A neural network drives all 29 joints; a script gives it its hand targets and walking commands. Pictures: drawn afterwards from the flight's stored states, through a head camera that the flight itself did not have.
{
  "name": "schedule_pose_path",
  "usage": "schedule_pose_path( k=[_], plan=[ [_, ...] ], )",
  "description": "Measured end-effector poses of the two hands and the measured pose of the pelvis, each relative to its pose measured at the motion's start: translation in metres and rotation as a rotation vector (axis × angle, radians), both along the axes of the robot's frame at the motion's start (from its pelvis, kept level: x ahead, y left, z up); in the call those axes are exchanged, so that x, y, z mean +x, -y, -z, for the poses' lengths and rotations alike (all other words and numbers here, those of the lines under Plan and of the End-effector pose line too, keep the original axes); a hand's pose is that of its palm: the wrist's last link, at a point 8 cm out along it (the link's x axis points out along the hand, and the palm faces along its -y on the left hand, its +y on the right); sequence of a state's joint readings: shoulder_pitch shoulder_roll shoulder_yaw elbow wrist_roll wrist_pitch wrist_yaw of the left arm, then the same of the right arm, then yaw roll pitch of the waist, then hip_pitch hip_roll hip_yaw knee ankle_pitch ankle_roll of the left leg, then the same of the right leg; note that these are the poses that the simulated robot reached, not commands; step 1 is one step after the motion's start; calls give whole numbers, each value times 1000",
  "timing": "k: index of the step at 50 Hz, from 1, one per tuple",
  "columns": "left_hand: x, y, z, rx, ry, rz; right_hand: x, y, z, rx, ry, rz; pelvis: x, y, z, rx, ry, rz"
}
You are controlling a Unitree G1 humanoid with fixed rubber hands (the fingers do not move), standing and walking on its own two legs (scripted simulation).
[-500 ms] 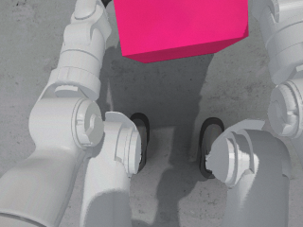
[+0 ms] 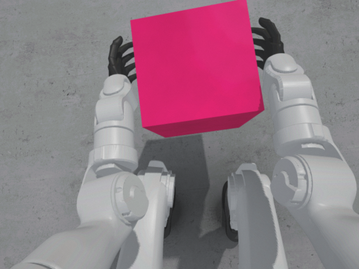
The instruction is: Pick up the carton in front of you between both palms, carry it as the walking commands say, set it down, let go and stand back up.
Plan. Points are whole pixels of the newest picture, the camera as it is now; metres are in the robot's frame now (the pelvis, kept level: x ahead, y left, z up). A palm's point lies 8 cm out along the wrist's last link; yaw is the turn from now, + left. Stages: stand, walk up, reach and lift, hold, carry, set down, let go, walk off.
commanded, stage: reach and lift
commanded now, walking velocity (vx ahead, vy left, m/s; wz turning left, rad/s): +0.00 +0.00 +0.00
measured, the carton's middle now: (195, 85) +0.50 +0.01 -0.13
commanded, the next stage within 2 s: none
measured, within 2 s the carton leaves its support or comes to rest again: neither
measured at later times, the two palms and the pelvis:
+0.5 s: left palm (84, 54) +0.46 +0.15 +0.09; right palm (315, 39) +0.48 -0.14 +0.08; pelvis +0.04 +0.00 +0.12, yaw -1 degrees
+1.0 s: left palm out of the picture +0.43 +0.15 +0.24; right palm out of the picture +0.42 -0.15 +0.24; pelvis +0.08 +0.00 +0.26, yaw -1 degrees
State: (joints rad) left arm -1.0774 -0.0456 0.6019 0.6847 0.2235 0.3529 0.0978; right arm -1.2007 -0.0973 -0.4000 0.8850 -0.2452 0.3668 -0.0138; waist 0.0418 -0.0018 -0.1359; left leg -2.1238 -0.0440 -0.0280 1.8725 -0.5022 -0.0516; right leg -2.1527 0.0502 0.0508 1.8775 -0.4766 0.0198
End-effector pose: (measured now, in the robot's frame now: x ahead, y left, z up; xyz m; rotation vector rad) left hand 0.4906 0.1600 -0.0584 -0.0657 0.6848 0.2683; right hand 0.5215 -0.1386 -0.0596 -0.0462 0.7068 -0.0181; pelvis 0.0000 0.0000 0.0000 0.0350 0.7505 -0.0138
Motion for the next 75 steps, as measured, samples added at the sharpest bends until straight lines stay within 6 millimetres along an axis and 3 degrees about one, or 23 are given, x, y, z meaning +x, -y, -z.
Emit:
schedule_pose_path(
  k=[14, 32, 54, 67, 75],
  plan=[
    [-9, 5, -72, -4, 20, 34, -23, 5, -69, 14, 18, 47, 15, -3, -60, -16, 13, -11],
    [-37, 5, -193, -8, 13, 56, -59, 6, -188, 27, 10, 80, 48, -2, -162, -23, 181, -5],
    [-71, 8, -326, -2, 18, 107, -106, 8, -322, 24, 16, 123, 87, -5, -277, -37, 501, 2],
    [-87, 9, -397, 18, 50, 149, -129, 10, -394, 7, 52, 135, 98, -7, -315, -44, 733, 5],
    [-93, 9, -407, 25, 18, 156, -136, 9, -404, 1, 20, 130, 92, -7, -319, -45, 815, 4]
  ],
)
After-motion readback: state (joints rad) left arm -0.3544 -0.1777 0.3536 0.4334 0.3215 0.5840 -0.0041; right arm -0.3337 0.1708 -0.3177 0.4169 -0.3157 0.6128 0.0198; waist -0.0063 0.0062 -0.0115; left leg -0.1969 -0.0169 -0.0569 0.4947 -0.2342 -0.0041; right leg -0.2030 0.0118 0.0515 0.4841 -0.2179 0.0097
